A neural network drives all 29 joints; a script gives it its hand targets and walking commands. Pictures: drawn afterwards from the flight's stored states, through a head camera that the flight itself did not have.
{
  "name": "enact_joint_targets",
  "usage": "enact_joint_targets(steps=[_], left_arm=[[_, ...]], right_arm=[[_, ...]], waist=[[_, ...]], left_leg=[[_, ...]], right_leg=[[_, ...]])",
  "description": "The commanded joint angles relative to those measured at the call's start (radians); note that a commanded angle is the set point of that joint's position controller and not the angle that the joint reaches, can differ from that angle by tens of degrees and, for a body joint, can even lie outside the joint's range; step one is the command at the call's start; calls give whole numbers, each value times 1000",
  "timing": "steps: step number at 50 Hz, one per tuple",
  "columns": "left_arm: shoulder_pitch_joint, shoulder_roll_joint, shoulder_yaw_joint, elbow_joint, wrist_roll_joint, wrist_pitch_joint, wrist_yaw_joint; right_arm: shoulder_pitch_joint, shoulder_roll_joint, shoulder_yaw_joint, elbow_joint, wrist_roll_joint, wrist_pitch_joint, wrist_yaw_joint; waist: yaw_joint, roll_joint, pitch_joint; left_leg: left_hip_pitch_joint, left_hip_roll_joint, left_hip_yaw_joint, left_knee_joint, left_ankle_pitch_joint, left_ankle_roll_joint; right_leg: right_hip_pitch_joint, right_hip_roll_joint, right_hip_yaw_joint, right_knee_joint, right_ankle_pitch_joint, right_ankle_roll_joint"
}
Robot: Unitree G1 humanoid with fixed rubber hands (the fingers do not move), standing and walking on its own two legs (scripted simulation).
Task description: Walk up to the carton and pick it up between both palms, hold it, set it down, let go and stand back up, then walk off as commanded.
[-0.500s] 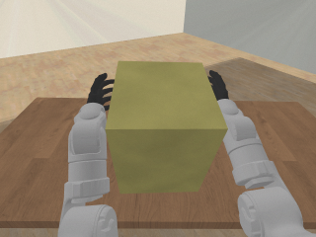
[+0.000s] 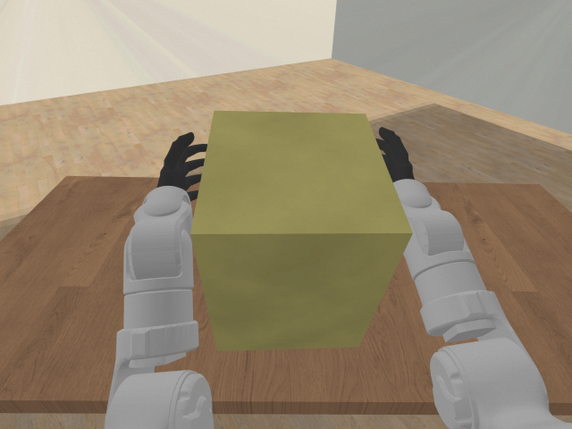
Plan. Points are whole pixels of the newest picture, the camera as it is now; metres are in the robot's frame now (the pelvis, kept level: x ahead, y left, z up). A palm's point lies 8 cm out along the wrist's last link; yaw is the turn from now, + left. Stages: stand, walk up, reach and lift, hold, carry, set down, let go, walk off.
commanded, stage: hold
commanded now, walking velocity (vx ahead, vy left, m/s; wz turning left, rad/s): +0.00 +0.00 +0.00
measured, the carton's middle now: (290, 234) +0.34 +0.00 +0.17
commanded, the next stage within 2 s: set down in 0.42 s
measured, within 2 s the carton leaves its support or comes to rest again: neither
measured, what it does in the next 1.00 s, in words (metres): stands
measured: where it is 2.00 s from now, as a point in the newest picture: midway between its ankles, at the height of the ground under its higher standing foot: outside the picture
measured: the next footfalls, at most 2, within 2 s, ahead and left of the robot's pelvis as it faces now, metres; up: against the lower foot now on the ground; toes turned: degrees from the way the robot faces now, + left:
none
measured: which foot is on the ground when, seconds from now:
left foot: down 0.00-1.00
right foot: down 0.00-1.00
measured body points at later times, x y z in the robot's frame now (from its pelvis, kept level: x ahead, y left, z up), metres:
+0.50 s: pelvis +0.00 +0.00 +0.00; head -0.07 +0.01 +0.45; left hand +0.37 +0.14 +0.24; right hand +0.39 -0.15 +0.23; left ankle +0.00 +0.11 -0.75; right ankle +0.03 -0.12 -0.75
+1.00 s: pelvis +0.01 +0.00 +0.00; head -0.04 +0.01 +0.45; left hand +0.39 +0.14 +0.22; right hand +0.40 -0.16 +0.19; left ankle +0.00 +0.11 -0.75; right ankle +0.03 -0.12 -0.75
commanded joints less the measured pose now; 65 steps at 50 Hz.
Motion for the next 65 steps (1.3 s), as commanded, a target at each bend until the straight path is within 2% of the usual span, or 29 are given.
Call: enact_joint_targets(steps=[1, 4, 8, 11, 12, 13, 16, 20, 21, 22, 26, 28, 30, 33, 35, 36, 39, 42, 46, 49, 50, 53, 54, 55, 56, 58, 60, 61, 65], left_arm=[[-767, -488, -461, -76, -138, -60, -147], [-781, -494, -471, -71, -138, -60, -147], [-757, -491, -448, -50, -131, -56, -146], [-768, -489, -454, -35, -133, -55, -150], [-780, -491, -450, -55, -130, -59, -150], [-783, -493, -455, -48, -132, -59, -150], [-757, -493, -457, -50, -136, -54, -151], [-787, -489, -450, -52, -130, -59, -147], [-784, -490, -444, -43, -134, -61, -146], [-745, -491, -475, -88, -159, -53, -144], [-796, -505, -500, -92, -173, -88, -139], [-787, -502, -480, -85, -147, -109, -136], [-756, -486, -426, -36, -105, -123, -140], [-706, -462, -359, 9, -47, -156, -149], [-677, -460, -330, 44, -19, -183, -148], [-632, -467, -320, 70, -13, -189, -146], [-627, -481, -340, 49, -22, -219, -129], [-570, -488, -366, 41, -38, -233, -108], [-520, -479, -363, 39, -28, -234, -88], [-471, -506, -420, -29, -53, -239, -66], [-464, -507, -427, -30, -60, -241, -58], [-430, -519, -422, -41, -42, -238, -41], [-430, -535, -443, -51, -60, -237, -38], [-426, -526, -436, -31, -50, -234, -41], [-421, -525, -441, -42, -57, -233, -37], [-415, -517, -411, -8, -35, -230, -35], [-401, -519, -392, -1, -19, -219, -37], [-396, -517, -382, -2, -13, -221, -35], [-405, -531, -396, -24, -24, -224, -18]], right_arm=[[-794, 706, 325, -324, 158, -47, 91], [-789, 700, 312, -296, 150, -45, 92], [-811, 698, 320, -326, 152, -49, 93], [-803, 693, 307, -293, 143, -44, 92], [-796, 704, 301, -296, 142, -46, 93], [-799, 707, 301, -290, 138, -43, 95], [-798, 696, 310, -313, 145, -47, 91], [-819, 703, 303, -305, 142, -48, 95], [-814, 703, 300, -291, 139, -45, 96], [-767, 689, 299, -293, 187, -57, 99], [-824, 682, 294, -350, 163, -101, 98], [-826, 673, 288, -343, 146, -129, 109], [-817, 635, 238, -280, 89, -159, 124], [-750, 614, 169, -159, 10, -215, 153], [-730, 593, 120, -134, -35, -271, 173], [-736, 579, 133, -142, -41, -291, 185], [-730, 553, 119, -106, -53, -348, 200], [-710, 530, 157, -114, -30, -383, 206], [-689, 487, 175, -102, -25, -408, 212], [-691, 465, 234, -187, 21, -435, 215], [-684, 454, 228, -172, 21, -435, 217], [-686, 452, 242, -198, 30, -443, 216], [-704, 446, 248, -219, 29, -450, 216], [-671, 431, 231, -188, 15, -442, 215], [-670, 416, 226, -189, 19, -442, 218], [-654, 418, 207, -139, 1, -433, 223], [-626, 410, 192, -100, -1, -432, 231], [-633, 401, 192, -120, -8, -435, 235], [-626, 391, 165, -102, -16, -441, 249]], waist=[[-38, -14, -342], [-41, 1, -323], [-22, -19, -320], [-41, -24, -305], [-41, -8, -312], [-38, -26, -304], [-43, -17, -312], [-32, -13, -314], [-32, -28, -307], [-41, -10, -302], [-43, 1, -353], [-27, 0, -372], [-21, 13, -306], [-6, -9, -246], [8, -3, -209], [29, 0, -212], [26, 11, -209], [43, 8, -267], [50, -6, -252], [63, 22, -339], [57, 25, -342], [79, 14, -312], [72, 12, -332], [54, 4, -329], [54, 4, -333], [67, 4, -268], [72, 15, -247], [85, 3, -259], [80, 16, -271]], left_leg=[[5, -88, -30, -61, 180, -7], [20, -82, -34, -64, 166, -13], [0, -82, -32, -66, 170, -7], [-9, -84, -32, -74, 125, -2], [-5, -86, -30, -70, 136, -5], [-5, -83, -34, -74, 124, -4], [6, -86, -35, -62, 156, -7], [-3, -85, -31, -71, 119, -3], [-5, -81, -31, -76, 128, 1], [41, -83, -39, -65, 204, 5], [70, -85, -43, -36, 243, -11], [109, -80, -48, -41, 241, -14], [104, -68, -42, -65, 199, -15], [97, -58, -24, -99, 132, -6], [82, -45, -17, -118, 100, -14], [86, -43, -16, -120, 111, -12], [94, -36, -18, -113, 144, -25], [155, -37, -17, -76, 265, -33], [162, -33, -17, -79, 271, -32], [244, -26, -32, -27, 432, -54], [252, -24, -37, -19, 448, -59], [241, -23, -35, -28, 459, -60], [258, -19, -43, -17, 484, -59], [268, -21, -46, -15, 483, -57], [270, -18, -44, -18, 477, -58], [216, -21, -40, -43, 399, -49], [226, -15, -37, -48, 388, -51], [216, -13, -36, -51, 375, -49], [223, -11, -37, -46, 397, -58]], right_leg=[[272, 35, -54, 15, 194, 50], [245, 34, -56, 10, 156, 48], [262, 37, -55, 14, 166, 46], [252, 33, -56, 4, 143, 47], [251, 29, -52, 8, 149, 48], [249, 32, -57, 6, 134, 47], [258, 29, -53, 11, 176, 48], [241, 31, -54, 5, 121, 49], [239, 31, -55, 4, 128, 47], [233, 36, -56, -1, 140, 38], [230, 32, -58, 3, 171, 31], [228, 36, -66, -4, 153, 28], [194, 34, -80, -18, 73, 19], [168, 31, -95, -36, -13, 15], [157, 31, -111, -39, -64, 9], [155, 34, -114, -38, -70, 6], [148, 42, -126, -37, -52, -4], [145, 52, -129, -36, 28, -4], [142, 54, -134, -43, 28, -6], [123, 67, -142, -34, 116, -12], [113, 69, -143, -34, 114, -17], [124, 68, -140, -36, 115, -12], [108, 66, -141, -36, 127, -14], [106, 65, -141, -39, 130, -13], [99, 68, -144, -39, 126, -16], [103, 58, -137, -47, 82, -16], [87, 59, -138, -45, 60, -23], [90, 60, -140, -47, 52, -22], [64, 60, -141, -47, 48, -28]])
